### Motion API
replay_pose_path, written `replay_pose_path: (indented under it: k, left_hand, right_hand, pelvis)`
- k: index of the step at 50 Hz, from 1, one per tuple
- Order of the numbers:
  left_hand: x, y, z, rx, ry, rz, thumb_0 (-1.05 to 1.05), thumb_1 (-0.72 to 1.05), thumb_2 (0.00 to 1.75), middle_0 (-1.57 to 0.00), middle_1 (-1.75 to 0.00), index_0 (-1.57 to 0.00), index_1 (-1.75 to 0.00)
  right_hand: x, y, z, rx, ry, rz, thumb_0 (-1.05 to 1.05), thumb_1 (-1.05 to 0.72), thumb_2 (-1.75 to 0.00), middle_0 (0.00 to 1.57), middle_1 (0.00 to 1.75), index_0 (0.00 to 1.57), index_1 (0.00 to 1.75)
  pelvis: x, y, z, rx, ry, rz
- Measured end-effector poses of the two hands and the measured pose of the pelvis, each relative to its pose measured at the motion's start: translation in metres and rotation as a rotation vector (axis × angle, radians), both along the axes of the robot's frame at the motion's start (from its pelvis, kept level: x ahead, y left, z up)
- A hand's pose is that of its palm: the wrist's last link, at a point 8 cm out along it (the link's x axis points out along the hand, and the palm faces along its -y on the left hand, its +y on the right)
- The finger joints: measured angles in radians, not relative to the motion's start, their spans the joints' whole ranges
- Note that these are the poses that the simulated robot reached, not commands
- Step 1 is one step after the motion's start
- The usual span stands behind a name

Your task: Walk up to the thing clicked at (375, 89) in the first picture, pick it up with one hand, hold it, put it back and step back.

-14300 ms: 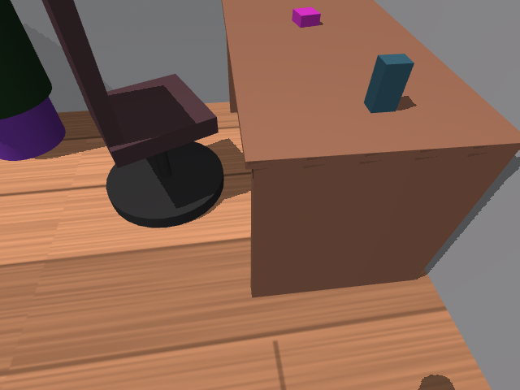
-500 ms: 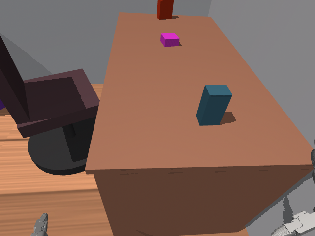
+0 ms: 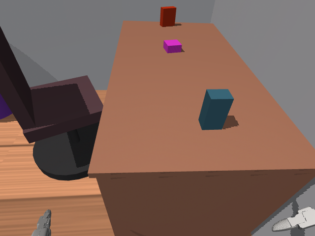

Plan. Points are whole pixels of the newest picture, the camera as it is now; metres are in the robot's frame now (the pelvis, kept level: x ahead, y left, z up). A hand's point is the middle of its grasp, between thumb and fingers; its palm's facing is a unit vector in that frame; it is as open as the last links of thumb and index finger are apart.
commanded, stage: go down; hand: right
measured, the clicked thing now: (214, 110) +0.53 -0.23 +0.04
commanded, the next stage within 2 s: none
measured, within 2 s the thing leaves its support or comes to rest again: neither
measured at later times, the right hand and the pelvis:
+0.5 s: hand (300, 130) +0.32 -0.34 +0.16, palm faces +0.20 +0.98 -0.07, open 17.2 cm; pelvis -0.01 -0.01 +0.00, yaw +1 degrees
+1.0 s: hand (303, 123) +0.35 -0.37 +0.16, palm faces +0.15 +0.99 +0.01, open 17.2 cm; pelvis +0.01 -0.01 +0.00, yaw +0 degrees
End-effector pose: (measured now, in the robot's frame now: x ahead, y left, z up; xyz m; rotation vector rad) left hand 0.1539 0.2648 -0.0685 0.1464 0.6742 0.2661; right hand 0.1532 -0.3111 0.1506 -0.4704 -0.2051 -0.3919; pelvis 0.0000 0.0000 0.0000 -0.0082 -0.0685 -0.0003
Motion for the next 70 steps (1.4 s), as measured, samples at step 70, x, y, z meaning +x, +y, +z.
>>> replay_pose_path:
  k: [70]
  left_hand:
    - [-0.020,-0.005,-0.015,0.184,0.121,-0.003,-0.01,-0.57,0.08,-0.05,-0.04,-0.04,-0.05]
  right_hand:
    - [0.204,-0.124,0.010,0.528,0.176,0.200,-0.02,0.48,-0.02,0.09,0.04,0.08,0.03]
  pelvis:
    - [0.007,-0.007,-0.011,0.032,0.218,0.011]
